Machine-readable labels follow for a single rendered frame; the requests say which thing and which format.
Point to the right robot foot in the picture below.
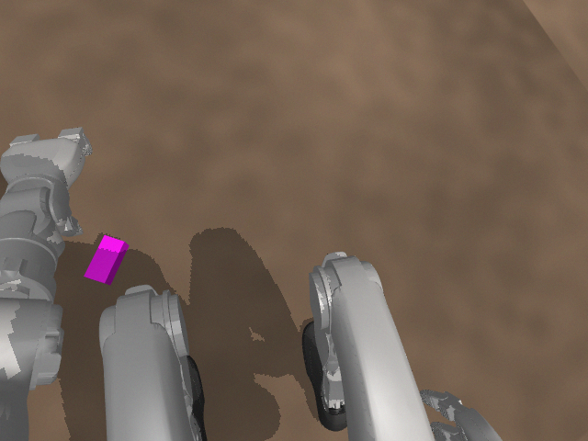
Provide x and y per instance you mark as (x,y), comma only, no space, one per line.
(334,420)

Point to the left robot arm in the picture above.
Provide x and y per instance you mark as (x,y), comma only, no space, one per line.
(33,214)

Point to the left robot hand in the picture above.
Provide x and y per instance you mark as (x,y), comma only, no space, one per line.
(62,158)

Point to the left robot foot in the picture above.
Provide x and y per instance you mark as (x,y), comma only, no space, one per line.
(198,399)

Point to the right robot hand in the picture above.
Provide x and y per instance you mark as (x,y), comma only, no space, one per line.
(470,424)

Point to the small box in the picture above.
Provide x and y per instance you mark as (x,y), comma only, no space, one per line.
(106,260)

